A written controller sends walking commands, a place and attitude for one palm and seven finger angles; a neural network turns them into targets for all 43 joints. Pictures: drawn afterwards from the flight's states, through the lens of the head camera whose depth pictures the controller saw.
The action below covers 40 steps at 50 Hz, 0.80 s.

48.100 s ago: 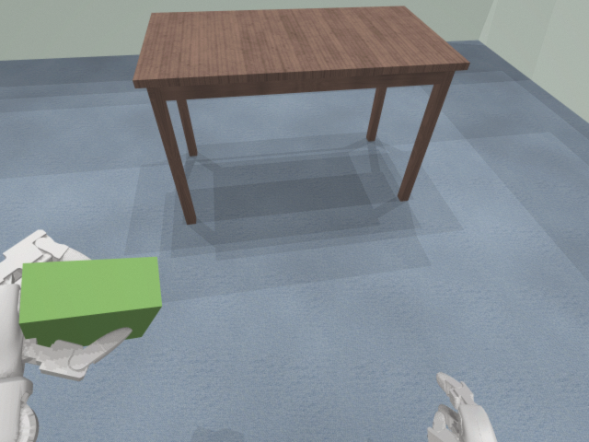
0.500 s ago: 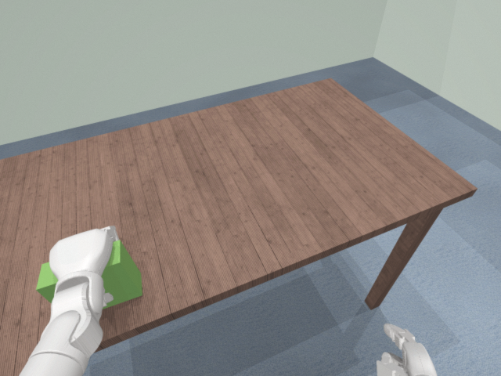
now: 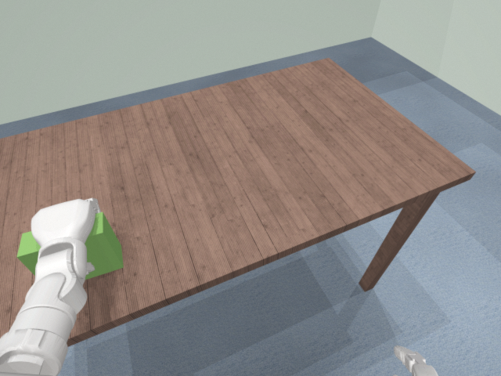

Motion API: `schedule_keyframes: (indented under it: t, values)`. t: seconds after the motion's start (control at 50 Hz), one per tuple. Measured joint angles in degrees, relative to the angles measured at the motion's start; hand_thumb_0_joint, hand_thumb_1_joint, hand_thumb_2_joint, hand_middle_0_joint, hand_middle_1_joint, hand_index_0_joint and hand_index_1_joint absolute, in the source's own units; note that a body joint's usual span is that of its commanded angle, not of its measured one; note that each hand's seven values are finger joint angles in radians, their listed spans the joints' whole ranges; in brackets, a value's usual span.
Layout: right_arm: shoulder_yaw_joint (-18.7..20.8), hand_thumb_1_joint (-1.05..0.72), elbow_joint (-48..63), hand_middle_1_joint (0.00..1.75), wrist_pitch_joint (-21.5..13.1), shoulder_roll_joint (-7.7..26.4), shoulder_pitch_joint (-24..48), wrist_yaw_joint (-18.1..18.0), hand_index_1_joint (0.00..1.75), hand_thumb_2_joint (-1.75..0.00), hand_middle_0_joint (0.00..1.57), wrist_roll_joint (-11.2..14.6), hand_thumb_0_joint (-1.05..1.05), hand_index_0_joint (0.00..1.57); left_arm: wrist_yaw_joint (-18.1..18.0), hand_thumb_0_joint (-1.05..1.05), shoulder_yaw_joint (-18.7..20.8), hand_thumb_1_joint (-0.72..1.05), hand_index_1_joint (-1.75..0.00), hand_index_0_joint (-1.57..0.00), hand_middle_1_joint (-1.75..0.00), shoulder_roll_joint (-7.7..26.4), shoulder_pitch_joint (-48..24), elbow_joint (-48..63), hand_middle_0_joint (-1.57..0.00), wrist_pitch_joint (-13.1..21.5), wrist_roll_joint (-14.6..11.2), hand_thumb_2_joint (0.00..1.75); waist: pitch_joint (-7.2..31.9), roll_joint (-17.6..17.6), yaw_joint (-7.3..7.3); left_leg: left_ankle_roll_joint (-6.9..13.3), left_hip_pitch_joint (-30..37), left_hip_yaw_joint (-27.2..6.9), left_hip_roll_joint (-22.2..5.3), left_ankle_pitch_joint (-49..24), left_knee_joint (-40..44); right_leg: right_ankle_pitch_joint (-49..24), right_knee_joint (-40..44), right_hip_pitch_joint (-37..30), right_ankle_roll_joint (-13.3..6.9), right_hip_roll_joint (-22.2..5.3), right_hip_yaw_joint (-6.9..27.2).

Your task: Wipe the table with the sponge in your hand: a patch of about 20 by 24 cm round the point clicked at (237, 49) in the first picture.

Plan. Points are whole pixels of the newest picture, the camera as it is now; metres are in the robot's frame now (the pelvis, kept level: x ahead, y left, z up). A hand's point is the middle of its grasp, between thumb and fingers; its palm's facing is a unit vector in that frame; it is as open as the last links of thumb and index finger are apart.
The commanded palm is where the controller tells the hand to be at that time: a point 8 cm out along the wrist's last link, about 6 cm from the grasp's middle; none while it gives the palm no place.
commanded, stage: wipe forward along the middle lane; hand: left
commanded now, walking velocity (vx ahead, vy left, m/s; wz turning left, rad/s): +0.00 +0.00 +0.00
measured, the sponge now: (80, 256) +0.30 +0.34 -0.01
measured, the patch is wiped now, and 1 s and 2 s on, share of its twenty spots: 0.90 0.90 0.95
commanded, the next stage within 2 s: slide back across to the first lane in 1.16 s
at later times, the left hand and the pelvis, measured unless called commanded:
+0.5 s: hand (76, 215) +0.37 +0.36 +0.02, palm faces -0.14 +0.02 -0.99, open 9.5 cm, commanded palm +0.36 +0.36 +0.05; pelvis -0.03 +0.00 -0.02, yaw -1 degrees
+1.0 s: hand (70, 194) +0.42 +0.40 +0.02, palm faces -0.15 +0.01 -0.99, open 9.5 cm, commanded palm +0.41 +0.38 +0.05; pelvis -0.01 +0.03 -0.02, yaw -2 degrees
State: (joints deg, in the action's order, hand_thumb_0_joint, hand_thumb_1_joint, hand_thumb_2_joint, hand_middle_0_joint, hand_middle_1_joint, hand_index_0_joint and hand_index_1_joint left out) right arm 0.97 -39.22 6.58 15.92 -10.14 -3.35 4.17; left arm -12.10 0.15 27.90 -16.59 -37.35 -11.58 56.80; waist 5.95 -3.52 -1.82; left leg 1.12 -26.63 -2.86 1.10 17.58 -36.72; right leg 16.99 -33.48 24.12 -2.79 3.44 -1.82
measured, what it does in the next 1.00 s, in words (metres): stands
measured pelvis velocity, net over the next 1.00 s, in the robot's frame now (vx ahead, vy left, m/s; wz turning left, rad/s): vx -0.01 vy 0.03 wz -0.04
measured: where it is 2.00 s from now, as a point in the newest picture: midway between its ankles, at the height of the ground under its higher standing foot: outside the picture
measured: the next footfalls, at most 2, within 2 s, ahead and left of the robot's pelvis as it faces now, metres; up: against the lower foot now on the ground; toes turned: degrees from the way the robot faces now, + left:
none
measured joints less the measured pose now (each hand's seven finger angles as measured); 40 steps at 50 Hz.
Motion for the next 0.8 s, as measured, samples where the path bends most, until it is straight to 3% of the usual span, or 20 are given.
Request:
schedule_keyframes:
  t: [0.44,0.8]
  values:
    - [-0.6,-0.91,-1.42,0.3,0.01,0.1,-5.36,0.38,0.29,-0.9,0.2,0.03,0.01,0.2,-1.29,0.01,3.72,-0.51,-1.39,-0.82,-1.35,7.91,-18.66,-22.91,-0.8,7.18,2.45,1.13,0.95,0.52,3.85,-0.08,-11.5,-0.37,-0.85,0.26,-6.4,-0.5,-5.08,10.96,-0.08,0.9,-0.69]
    - [-0.82,-0.91,-1.99,0.3,-0.21,0.47,-7.99,1.74,0.29,-0.9,0.2,-0.3,0.01,0.2,-1.6,0.01,5.87,-0.51,-1.4,-0.81,-1.36,12.95,-25.92,-30.72,-0.8,8.74,4.16,1.13,2.03,0.62,6.06,0.83,-16.69,0.37,-1.27,1.69,-9.27,-0.28,-6.12,15.55,0.93,1.34,0.02]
